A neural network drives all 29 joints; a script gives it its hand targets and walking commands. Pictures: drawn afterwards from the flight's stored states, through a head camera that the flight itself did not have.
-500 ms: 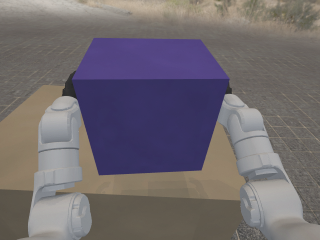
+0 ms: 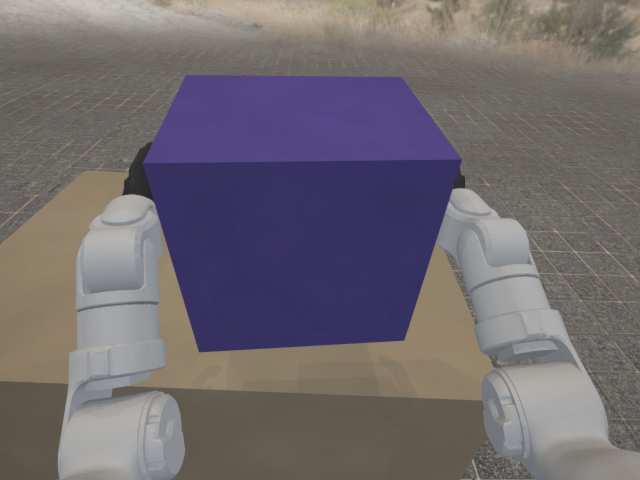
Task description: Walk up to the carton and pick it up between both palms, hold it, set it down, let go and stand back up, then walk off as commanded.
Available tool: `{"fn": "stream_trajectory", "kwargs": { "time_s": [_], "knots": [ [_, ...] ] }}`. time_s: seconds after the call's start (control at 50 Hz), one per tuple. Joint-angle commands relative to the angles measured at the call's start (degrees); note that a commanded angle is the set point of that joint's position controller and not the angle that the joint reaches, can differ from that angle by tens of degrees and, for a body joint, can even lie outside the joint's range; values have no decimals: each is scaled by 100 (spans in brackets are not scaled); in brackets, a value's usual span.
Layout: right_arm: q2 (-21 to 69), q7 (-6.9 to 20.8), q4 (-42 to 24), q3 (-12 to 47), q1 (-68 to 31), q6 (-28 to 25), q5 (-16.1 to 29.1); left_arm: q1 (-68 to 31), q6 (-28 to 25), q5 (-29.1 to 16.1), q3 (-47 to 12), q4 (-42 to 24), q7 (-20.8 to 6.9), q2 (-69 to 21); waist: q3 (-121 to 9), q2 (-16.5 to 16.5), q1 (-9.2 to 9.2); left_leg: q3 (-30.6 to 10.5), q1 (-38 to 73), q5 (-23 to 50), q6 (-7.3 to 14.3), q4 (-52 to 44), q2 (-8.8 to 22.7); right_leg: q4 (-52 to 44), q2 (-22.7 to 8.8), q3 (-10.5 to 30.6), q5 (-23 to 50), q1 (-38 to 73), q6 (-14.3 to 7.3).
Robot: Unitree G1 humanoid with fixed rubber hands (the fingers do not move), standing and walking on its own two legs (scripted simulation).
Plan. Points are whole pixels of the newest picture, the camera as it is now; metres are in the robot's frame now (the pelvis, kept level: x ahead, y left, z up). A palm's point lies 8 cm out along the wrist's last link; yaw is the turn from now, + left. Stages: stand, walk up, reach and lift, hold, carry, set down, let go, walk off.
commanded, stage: hold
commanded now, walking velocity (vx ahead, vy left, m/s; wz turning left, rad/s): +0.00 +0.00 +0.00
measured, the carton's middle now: (300, 214) +0.38 +0.01 +0.22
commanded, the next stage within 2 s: none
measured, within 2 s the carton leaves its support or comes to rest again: neither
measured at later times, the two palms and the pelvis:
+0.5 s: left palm (145, 205) +0.36 +0.18 +0.24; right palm (447, 199) +0.36 -0.17 +0.25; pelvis +0.00 +0.00 +0.00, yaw +0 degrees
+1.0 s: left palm (142, 206) +0.36 +0.19 +0.24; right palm (444, 200) +0.36 -0.17 +0.25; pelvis +0.00 +0.00 +0.00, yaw +0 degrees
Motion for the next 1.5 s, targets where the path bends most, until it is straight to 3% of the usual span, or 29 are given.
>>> {"fn": "stream_trajectory", "kwargs": {
  "time_s": [0.0, 0.06, 0.12, 0.14, 0.18, 0.26, 0.32, 0.38, 0.42, 0.48, 0.52, 0.6, 0.68, 0.7, 0.76, 0.8, 0.84, 0.88, 0.96, 0.98, 1.0, 1.04, 1.08, 1.1, 1.18, 1.32, 1.4, 1.44, 1.48],
  "knots": [
    [3440, 893, -1990, 1717, -5213, -334, 935, -4774, -461, -1027, -2429, -849, -805, -2982, -2040, 295, 53, 125, 345, 1340, -81, -271, -175, -64, -18, 82, 1388, 829, 402],
    [3490, 941, -1957, 1657, -5164, -360, 937, -5127, -535, -1229, -2706, -1194, -777, -3160, -2354, 521, -91, 110, 473, 1533, -200, -213, -124, -24, -13, 75, 1397, 756, 338],
    [3554, 874, -2326, 1763, -5373, -390, 944, -4843, -518, -1226, -2620, -955, -770, -3092, -2364, 254, -19, 140, 441, 1528, -102, -185, -188, -28, -32, 87, 1764, 902, 442],
    [3562, 868, -2384, 1785, -5355, -388, 1014, -4961, -545, -1275, -2674, -1170, -769, -3127, -2502, 367, -58, 126, 495, 1704, -134, -152, -177, 3, -23, 88, 1869, 941, 441],
    [3453, 916, -2084, 1760, -5253, -370, 987, -4970, -544, -1206, -2673, -1030, -726, -3180, -2352, 505, -50, 100, 502, 1684, -180, -172, -158, -4, 14, 63, 1631, 765, 391],
    [3489, 879, -1895, 1618, -5164, -323, 882, -4922, -506, -1137, -2480, -755, -836, -2974, -2027, 359, -53, 158, 257, 1124, -108, -306, -183, -82, -88, 127, 1339, 831, 420],
    [3429, 965, -1879, 1616, -5312, -375, 912, -5140, -557, -1220, -2677, -964, -749, -3197, -2319, 594, -83, 116, 405, 1416, -197, -252, -125, -49, -17, 79, 1286, 723, 340],
    [3516, 919, -2109, 1722, -5342, -390, 949, -5009, -562, -1271, -2675, -1010, -739, -3156, -2436, 409, -63, 141, 523, 1598, -175, -186, -161, -43, -15, 78, 1604, 815, 381],
    [3472, 916, -1864, 1634, -5264, -338, 911, -4828, -507, -1122, -2460, -625, -771, -3046, -2079, 353, -11, 145, 305, 1262, -105, -263, -168, -83, -34, 98, 1344, 809, 387],
    [3519, 947, -1781, 1636, -5236, -369, 913, -5066, -565, -1155, -2555, -930, -763, -3114, -2212, 475, -30, 148, 345, 1340, -141, -288, -132, -56, -47, 104, 1342, 823, 358],
    [3588, 933, -1926, 1713, -5390, -390, 938, -5057, -580, -1164, -2469, -810, -750, -3027, -2274, 385, 61, 152, 369, 1403, -93, -250, -189, -73, -46, 108, 1489, 799, 410],
    [3532, 891, -1984, 1711, -5311, -376, 945, -4932, -570, -1175, -2496, -802, -760, -3083, -2353, 378, -27, 159, 398, 1464, -103, -231, -198, -12, -66, 122, 1801, 910, 456],
    [3674, 829, -2051, 1773, -5217, -361, 968, -4910, -568, -1108, -2397, -824, -840, -2926, -2275, 239, 29, 175, 326, 1325, -59, -236, -219, -23, -117, 127, 1792, 1010, 489],
    [3615, 822, -2069, 1742, -5263, -369, 960, -4945, -566, -1163, -2519, -911, -850, -3033, -2370, 347, -71, 175, 369, 1413, -103, -229, -223, -22, -99, 137, 1859, 1025, 471],
    [3503, 833, -2222, 1747, -5324, -397, 1009, -4911, -557, -1189, -2630, -1000, -794, -3103, -2461, 513, -68, 136, 482, 1600, -155, -149, -207, -1, -40, 103, 1853, 871, 447],
    [3465, 848, -1967, 1702, -5109, -337, 974, -4930, -548, -1131, -2548, -934, -812, -3066, -2246, 465, -66, 139, 465, 1456, -152, -205, -174, -28, -53, 124, 1687, 799, 417],
    [3547, 837, -2145, 1757, -5243, -347, 935, -4862, -550, -1146, -2533, -944, -811, -3036, -2246, 294, -37, 147, 371, 1411, -110, -225, -200, -19, -26, 70, 1650, 917, 431],
    [3477, 834, -2064, 1713, -5172, -344, 958, -4935, -545, -1186, -2650, -1050, -796, -3115, -2264, 505, -125, 152, 430, 1528, -170, -210, -186, -27, -48, 101, 1686, 890, 411],
    [3545, 837, -2063, 1754, -5166, -302, 987, -4874, -518, -1120, -2470, -918, -811, -2979, -2138, 386, -6, 136, 354, 1392, -112, -236, -191, -18, -78, 126, 1693, 859, 451],
    [3618, 841, -2268, 1806, -5257, -354, 979, -4967, -548, -1247, -2601, -1181, -807, -2998, -2413, 312, -19, 146, 432, 1541, -130, -186, -200, 24, -57, 92, 1826, 961, 457],
    [3471, 834, -2281, 1762, -5269, -347, 976, -4791, -517, -1230, -2694, -1045, -797, -3117, -2361, 472, -96, 130, 455, 1650, -179, -180, -177, 11, -31, 92, 1809, 902, 429],
    [3443, 842, -2216, 1773, -5133, -334, 1030, -4767, -499, -1215, -2710, -1119, -785, -3125, -2300, 467, -104, 119, 615, 1842, -216, -144, -150, -12, 16, 67, 1778, 799, 397],
    [3497, 829, -2153, 1751, -5197, -321, 982, -4792, -479, -1125, -2530, -901, -819, -2973, -2186, 400, -17, 146, 449, 1516, -142, -185, -187, -53, -60, 122, 1658, 837, 421],
    [3487, 857, -2228, 1774, -5205, -326, 994, -4872, -486, -1163, -2572, -1139, -792, -3052, -2366, 432, -7, 133, 451, 1555, -162, -177, -194, 2, -24, 86, 1629, 868, 411],
    [3501, 882, -1974, 1718, -5055, -293, 956, -4820, -486, -1127, -2507, -961, -789, -2975, -2122, 377, -26, 142, 415, 1439, -126, -239, -171, -51, -56, 109, 1574, 810, 407],
    [3393, 928, -2113, 1701, -5306, -354, 972, -4845, -480, -1179, -2666, -983, -738, -3185, -2289, 514, -35, 114, 532, 1620, -196, -201, -124, -43, 22, 55, 1415, 733, 342],
    [3555, 904, -2129, 1745, -5347, -359, 962, -5013, -532, -1239, -2540, -895, -758, -3008, -2290, 323, 2, 158, 431, 1364, -102, -236, -182, -86, -50, 119, 1445, 770, 417],
    [3557, 933, -1950, 1742, -5174, -351, 953, -5067, -560, -1225, -2627, -1139, -738, -3103, -2337, 462, -12, 136, 500, 1582, -173, -225, -137, -34, -8, 86, 1494, 788, 360],
    [3541, 928, -1981, 1713, -5263, -363, 922, -4992, -535, -1187, -2621, -922, -736, -3131, -2210, 470, -23, 134, 400, 1449, -173, -251, -140, -45, -34, 72, 1390, 776, 378]
  ]
}}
